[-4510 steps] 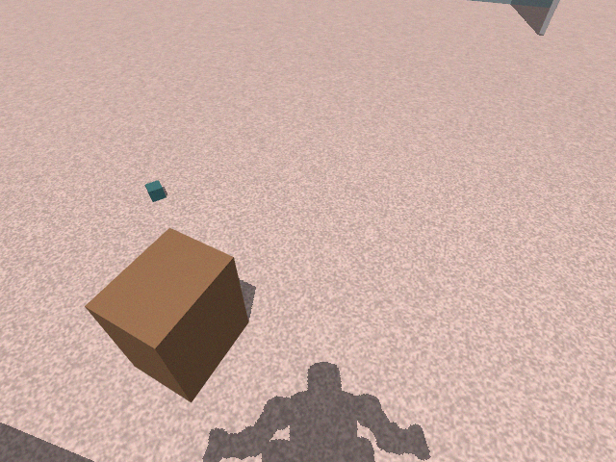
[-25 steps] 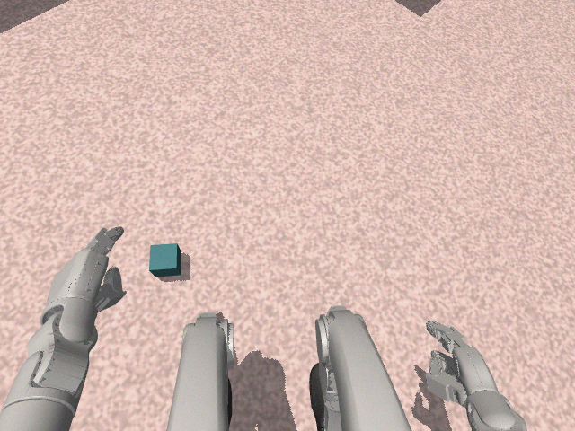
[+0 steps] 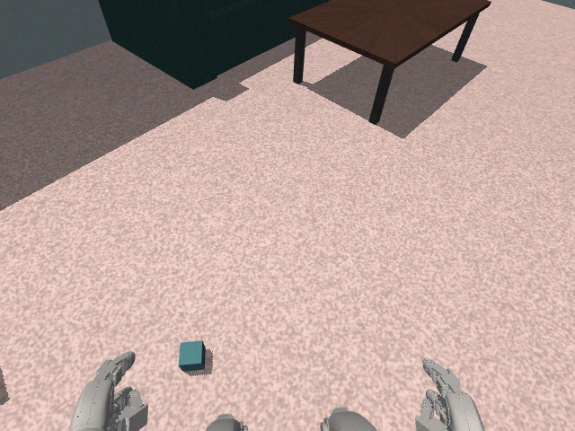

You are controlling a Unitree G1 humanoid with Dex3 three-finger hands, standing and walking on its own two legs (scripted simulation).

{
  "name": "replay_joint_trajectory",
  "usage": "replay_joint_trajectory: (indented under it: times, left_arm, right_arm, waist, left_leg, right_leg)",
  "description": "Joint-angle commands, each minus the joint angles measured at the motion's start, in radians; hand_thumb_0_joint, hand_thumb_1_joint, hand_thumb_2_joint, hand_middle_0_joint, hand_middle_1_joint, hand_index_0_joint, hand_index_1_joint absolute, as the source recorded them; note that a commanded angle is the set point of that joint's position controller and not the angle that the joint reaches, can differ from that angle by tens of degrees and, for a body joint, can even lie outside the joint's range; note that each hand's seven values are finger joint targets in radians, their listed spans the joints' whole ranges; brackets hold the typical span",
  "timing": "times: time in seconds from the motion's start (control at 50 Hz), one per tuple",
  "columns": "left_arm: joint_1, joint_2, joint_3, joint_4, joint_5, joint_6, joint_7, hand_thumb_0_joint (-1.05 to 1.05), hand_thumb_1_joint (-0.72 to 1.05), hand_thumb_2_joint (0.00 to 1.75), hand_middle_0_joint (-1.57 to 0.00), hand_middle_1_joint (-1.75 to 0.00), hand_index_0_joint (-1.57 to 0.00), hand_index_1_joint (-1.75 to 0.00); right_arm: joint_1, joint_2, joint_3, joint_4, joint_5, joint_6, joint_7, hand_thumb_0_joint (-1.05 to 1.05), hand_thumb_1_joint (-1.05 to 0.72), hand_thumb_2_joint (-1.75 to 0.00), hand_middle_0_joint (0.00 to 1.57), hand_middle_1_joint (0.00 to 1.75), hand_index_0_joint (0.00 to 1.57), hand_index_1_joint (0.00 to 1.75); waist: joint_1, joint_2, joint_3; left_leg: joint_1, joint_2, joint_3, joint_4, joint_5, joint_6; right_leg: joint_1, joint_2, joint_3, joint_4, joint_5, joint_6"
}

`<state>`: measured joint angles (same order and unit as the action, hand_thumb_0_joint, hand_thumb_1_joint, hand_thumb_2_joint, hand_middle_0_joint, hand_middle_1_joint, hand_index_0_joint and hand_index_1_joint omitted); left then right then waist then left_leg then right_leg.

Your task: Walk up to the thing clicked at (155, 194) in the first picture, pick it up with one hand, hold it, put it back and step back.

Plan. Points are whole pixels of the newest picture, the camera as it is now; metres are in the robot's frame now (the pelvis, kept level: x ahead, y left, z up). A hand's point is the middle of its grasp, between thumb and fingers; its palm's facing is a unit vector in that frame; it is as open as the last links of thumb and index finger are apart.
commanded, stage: home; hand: left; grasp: from above
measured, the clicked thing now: (192, 356) +0.45 +0.24 -0.65
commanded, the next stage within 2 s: none
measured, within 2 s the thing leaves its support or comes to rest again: neither
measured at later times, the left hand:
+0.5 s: hand (134, 423) +0.18 +0.18 -0.02, palm faces +0.07 -0.98 -0.21, open 7.4 cm
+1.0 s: hand (137, 408) +0.20 +0.18 -0.01, palm faces +0.05 -0.98 -0.21, open 8.5 cm
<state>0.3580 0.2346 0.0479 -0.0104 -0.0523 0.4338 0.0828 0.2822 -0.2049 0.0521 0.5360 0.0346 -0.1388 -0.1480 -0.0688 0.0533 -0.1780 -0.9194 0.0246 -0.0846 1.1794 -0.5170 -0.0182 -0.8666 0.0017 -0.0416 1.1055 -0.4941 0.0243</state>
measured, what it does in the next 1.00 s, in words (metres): stands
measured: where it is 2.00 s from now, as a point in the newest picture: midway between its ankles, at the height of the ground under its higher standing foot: outside the picture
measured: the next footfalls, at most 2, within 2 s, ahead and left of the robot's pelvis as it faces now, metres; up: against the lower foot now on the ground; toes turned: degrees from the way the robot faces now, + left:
none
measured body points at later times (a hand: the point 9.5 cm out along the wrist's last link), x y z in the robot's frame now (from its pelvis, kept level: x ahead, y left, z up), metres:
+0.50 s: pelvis +0.02 +0.00 +0.03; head +0.05 +0.00 +0.48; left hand +0.17 +0.23 +0.00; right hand +0.20 -0.24 -0.02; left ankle +0.03 +0.12 -0.65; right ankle +0.03 -0.14 -0.65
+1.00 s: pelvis +0.03 +0.00 +0.03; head +0.05 +0.00 +0.48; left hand +0.19 +0.23 +0.00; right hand +0.19 -0.25 -0.04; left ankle +0.03 +0.12 -0.65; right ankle +0.03 -0.14 -0.65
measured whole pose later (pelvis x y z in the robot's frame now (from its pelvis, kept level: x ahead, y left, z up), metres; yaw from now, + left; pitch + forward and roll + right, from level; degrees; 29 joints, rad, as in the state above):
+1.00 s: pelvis +0.03 +0.00 +0.03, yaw +0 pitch +10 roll -3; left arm 0.50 0.22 0.03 -0.13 -0.05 0.45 0.02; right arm 0.29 -0.22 0.02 0.55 0.00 -0.24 -0.18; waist -0.04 0.05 -0.16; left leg -0.68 0.03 -0.07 1.01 -0.51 -0.02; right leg -0.64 0.00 -0.03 0.94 -0.48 0.02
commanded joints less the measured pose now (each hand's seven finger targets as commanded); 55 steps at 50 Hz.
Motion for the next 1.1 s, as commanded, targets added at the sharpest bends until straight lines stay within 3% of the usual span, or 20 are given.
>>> replay_joint_trajectory:
  times: [0.0,0.1,0.26,0.34,0.7,1.08]
  left_arm:
    - [0.06,0.092,0.066,-0.279,-0.02,-0.013,-0.005,0.0,0.9,0.9,-0.2,-0.3,-0.2,-0.3]
    - [0.134,0.075,0.047,-0.3,-0.01,-0.004,-0.027,0.0,0.9,0.9,-0.2,-0.3,-0.2,-0.3]
    - [0.116,0.08,0.041,-0.295,0.003,-0.012,-0.06,0.0,0.9,0.9,-0.2,-0.3,-0.2,-0.3]
    - [0.111,0.092,0.05,-0.317,0.01,-0.02,-0.063,0.0,0.9,0.9,-0.2,-0.3,-0.2,-0.3]
    - [0.14,0.088,0.049,-0.315,0.009,-0.031,-0.053,0.0,0.73,0.8,-0.18,-0.27,-0.18,-0.27]
    - [0.127,0.088,0.04,-0.306,0.008,-0.029,-0.058,0.0,0.68,0.77,-0.18,-0.26,-0.18,-0.26]
  right_arm:
    - [-0.041,-0.115,-0.054,-0.175,-0.003,-0.082,-0.04,0.0,-0.9,-0.9,0.2,0.3,0.2,0.3]
    - [-0.036,-0.113,-0.058,-0.183,-0.013,-0.108,-0.053,0.0,-0.9,-0.9,0.2,0.3,0.2,0.3]
    - [-0.053,-0.129,-0.07,-0.176,-0.025,-0.148,-0.054,0.0,-0.9,-0.9,0.2,0.3,0.2,0.3]
    - [-0.06,-0.134,-0.073,-0.173,-0.027,-0.161,-0.05,0.0,-0.9,-0.9,0.2,0.3,0.2,0.3]
    - [-0.057,-0.136,-0.076,-0.15,-0.031,-0.163,-0.05,0.0,-0.9,-0.9,0.2,0.3,0.2,0.3]
    - [-0.058,-0.141,-0.079,-0.155,-0.03,-0.151,-0.044,0.0,-0.9,-0.9,0.2,0.3,0.2,0.3]
  waist:
    - [0.013,0.036,-0.136]
    - [0.015,-0.024,-0.075]
    - [0.01,-0.042,0.001]
    - [0.028,-0.005,-0.032]
    - [0.027,-0.014,-0.097]
    - [0.029,0.001,-0.067]
  left_leg:
    - [0.245,-0.024,0.023,-0.278,0.173,0.026]
    - [0.277,-0.027,0.027,-0.32,0.196,0.032]
    - [0.288,-0.033,0.041,-0.349,0.137,0.036]
    - [0.317,-0.029,0.039,-0.353,0.171,0.028]
    - [0.353,-0.027,0.039,-0.31,0.339,0.026]
    - [0.34,-0.021,0.033,-0.335,0.283,0.022]
  right_leg:
    - [0.198,0.026,-0.012,-0.259,0.164,-0.031]
    - [0.236,0.031,-0.023,-0.308,0.17,-0.027]
    - [0.226,0.025,-0.029,-0.344,0.112,-0.018]
    - [0.239,0.025,-0.033,-0.323,0.139,-0.022]
    - [0.291,0.026,-0.028,-0.293,0.305,-0.02]
    - [0.271,0.029,-0.03,-0.295,0.241,-0.024]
